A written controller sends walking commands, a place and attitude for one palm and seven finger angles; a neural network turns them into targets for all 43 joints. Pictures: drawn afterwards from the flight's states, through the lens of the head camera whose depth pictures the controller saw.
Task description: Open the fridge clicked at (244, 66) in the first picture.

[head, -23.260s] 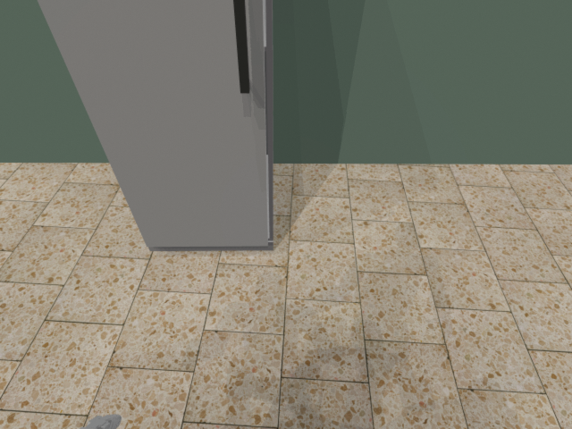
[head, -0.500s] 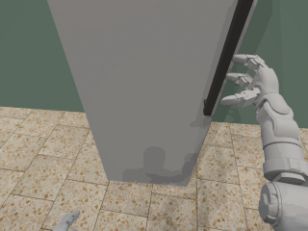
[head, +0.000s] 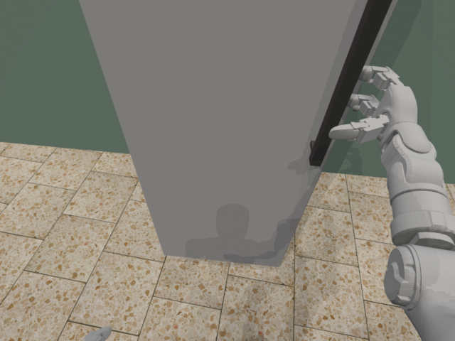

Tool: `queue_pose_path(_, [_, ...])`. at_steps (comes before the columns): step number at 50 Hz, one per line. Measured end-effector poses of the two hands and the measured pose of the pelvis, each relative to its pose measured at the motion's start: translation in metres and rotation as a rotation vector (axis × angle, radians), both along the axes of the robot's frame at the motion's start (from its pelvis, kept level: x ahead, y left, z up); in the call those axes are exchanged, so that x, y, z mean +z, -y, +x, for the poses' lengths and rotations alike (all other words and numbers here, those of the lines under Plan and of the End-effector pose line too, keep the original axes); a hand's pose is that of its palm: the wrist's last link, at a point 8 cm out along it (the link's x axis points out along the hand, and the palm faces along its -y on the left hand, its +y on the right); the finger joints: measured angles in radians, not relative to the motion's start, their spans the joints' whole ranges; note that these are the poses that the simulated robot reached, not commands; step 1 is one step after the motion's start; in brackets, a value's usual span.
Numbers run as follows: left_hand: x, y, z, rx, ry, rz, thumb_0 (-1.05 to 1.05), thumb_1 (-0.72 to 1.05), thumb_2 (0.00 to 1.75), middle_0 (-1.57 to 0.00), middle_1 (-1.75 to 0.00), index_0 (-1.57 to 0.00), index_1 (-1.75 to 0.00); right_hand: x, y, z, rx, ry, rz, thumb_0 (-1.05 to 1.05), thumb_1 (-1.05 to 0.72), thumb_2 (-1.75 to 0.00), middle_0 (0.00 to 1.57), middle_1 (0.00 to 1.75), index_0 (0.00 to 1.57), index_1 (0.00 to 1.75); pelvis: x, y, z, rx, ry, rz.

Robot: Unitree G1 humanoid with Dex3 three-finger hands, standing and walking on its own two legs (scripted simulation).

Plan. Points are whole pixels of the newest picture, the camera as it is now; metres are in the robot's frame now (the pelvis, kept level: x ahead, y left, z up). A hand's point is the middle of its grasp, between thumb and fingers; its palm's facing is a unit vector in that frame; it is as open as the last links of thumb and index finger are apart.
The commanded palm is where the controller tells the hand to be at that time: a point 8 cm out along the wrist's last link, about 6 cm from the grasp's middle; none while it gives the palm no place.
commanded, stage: feel for the door with the fingertips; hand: right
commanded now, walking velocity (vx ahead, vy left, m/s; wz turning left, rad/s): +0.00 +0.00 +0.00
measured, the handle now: (342, 79) +0.51 -0.13 +0.23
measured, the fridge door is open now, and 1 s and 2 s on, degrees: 0 0 0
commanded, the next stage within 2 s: slide the fingers in behind the handle in 0.12 s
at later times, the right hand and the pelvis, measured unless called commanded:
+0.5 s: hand (353, 109) +0.46 -0.15 +0.20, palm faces +0.01 +1.00 +0.01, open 13.9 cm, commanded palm +0.44 -0.20 +0.20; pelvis +0.00 +0.00 +0.00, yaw +1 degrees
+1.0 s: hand (333, 106) +0.46 -0.12 +0.21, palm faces -0.01 +1.00 +0.00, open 14.0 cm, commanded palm +0.44 -0.17 +0.20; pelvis +0.00 +0.00 +0.00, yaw +0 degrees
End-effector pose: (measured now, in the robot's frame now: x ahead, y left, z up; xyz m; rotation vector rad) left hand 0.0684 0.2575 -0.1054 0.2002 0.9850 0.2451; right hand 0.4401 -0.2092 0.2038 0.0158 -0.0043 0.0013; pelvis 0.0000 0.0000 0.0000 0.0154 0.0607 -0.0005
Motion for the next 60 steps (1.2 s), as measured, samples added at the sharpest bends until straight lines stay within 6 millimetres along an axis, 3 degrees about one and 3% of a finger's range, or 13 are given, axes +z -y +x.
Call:
queue_pose_path(11, [-0.001, -0.004, -0.012, 0.023, -0.023, -0.003, 0.01, 0.9, 0.9, -0.21, -0.3, -0.21, -0.3, 0.002, -0.004, 0.009, -0.005, 0.005, 0.002, -0.01, 0.5, -0.3, 0.34, 1.24, 0.34, 1.23, -0.001, -0.001, 0.002, 0.009, -0.011, 0.0])
queue_pose_path(28, [0.001, -0.001, 0.0, 0.007, 0.025, -0.012, 0.01, 0.9, 0.9, -0.21, -0.3, -0.21, -0.3, -0.004, -0.003, -0.002, -0.005, 0.004, -0.007, -0.01, 0.5, -0.3, 0.31, 1.21, 0.31, 1.21, -0.001, -0.002, 0.0, 0.007, -0.001, 0.001])
queue_pose_path(35, [0.003, 0.002, 0.014, -0.012, 0.058, -0.019, 0.01, 0.9, 0.9, -0.21, -0.3, -0.21, -0.3, 0.003, -0.012, -0.007, 0.007, 0.034, -0.012, -0.01, 0.5, -0.3, 0.3, 1.21, 0.3, 1.2, -0.001, -0.001, 0.0, 0.005, 0.004, 0.001])
queue_pose_path(42, [0.003, 0.006, 0.023, -0.029, 0.067, -0.027, 0.01, 0.9, 0.9, -0.21, -0.3, -0.21, -0.3, -0.003, -0.024, -0.002, 0.006, -0.021, -0.002, -0.01, 0.5, -0.3, 0.3, 1.2, 0.3, 1.2, -0.001, -0.002, -0.001, -0.001, 0.004, -0.001])
queue_pose_path(60, [-0.002, 0.002, 0.016, -0.013, 0.039, -0.045, 0.01, 0.9, 0.9, -0.21, -0.3, -0.21, -0.3, 0.001, -0.044, -0.001, -0.003, 0.015, -0.002, -0.01, 0.5, -0.3, 0.3, 1.2, 0.3, 1.2, 0.001, -0.007, 0.004, 0.011, 0.009, -0.006])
